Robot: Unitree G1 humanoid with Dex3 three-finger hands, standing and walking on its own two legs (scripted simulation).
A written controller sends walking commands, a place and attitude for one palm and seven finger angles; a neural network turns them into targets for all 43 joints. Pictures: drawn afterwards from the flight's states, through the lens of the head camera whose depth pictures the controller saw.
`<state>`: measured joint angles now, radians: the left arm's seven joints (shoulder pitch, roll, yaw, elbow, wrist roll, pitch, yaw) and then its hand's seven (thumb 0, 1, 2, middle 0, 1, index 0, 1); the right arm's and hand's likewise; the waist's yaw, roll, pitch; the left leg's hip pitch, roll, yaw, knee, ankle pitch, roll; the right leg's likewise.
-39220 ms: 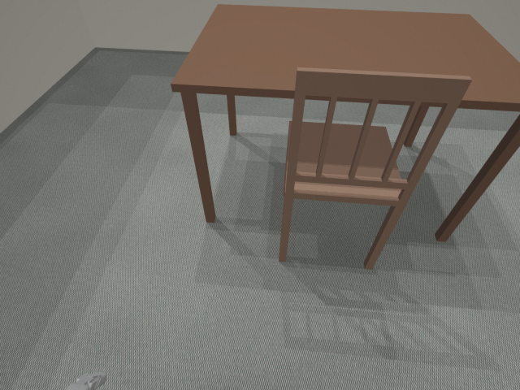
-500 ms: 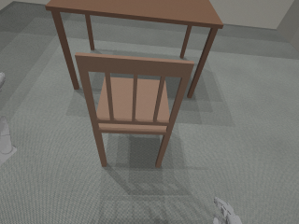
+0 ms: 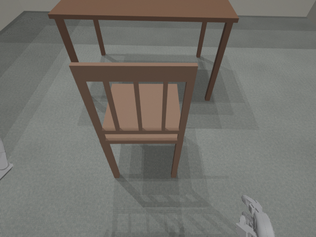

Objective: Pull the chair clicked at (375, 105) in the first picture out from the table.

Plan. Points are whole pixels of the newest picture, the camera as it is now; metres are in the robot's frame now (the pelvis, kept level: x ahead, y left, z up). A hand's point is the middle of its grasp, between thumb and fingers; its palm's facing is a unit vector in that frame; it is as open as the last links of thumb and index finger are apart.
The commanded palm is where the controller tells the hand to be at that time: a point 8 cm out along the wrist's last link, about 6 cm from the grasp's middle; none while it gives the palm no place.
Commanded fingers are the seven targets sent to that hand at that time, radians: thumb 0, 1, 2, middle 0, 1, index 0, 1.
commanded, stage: stop stepping back and stand still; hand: left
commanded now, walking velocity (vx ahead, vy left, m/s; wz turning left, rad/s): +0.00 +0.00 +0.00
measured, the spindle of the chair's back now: (138, 108) +0.59 +0.11 -0.09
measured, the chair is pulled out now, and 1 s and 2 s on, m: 0.57 0.57 0.57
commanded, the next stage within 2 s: let the arm hang, fingers relaxed in 0.10 s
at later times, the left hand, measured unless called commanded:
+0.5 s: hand out of the picture +0.05 +0.16 -0.17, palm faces +0.06 -0.99 -0.15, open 7.0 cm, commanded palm none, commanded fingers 0.00 0.90 0.90 -0.20 -0.30 -0.20 -0.30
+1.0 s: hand out of the picture -0.04 +0.18 -0.17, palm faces +0.01 -0.98 -0.22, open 7.4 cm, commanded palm none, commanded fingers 0.00 0.90 0.90 -0.20 -0.30 -0.20 -0.30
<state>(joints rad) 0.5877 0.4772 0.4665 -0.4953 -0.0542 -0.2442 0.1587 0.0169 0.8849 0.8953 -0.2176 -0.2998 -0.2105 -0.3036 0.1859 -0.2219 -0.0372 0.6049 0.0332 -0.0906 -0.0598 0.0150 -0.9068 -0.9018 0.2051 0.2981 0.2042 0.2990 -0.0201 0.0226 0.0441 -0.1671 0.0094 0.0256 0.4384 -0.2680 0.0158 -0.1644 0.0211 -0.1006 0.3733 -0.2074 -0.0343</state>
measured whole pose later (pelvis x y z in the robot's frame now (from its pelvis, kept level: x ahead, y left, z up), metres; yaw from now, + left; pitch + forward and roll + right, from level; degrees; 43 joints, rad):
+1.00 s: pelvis -0.03 +0.00 +0.00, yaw +1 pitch -1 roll +0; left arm 0.32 0.17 -0.03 1.04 0.01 0.01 0.03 0.01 0.91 0.90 -0.20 -0.30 -0.19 -0.30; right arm 0.36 -0.13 0.03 1.05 -0.01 0.00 -0.01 0.01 -0.91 -0.90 0.20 0.30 0.20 0.30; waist 0.00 0.02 0.05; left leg -0.19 -0.02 0.02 0.42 -0.22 0.02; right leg -0.21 -0.01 -0.10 0.43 -0.20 -0.04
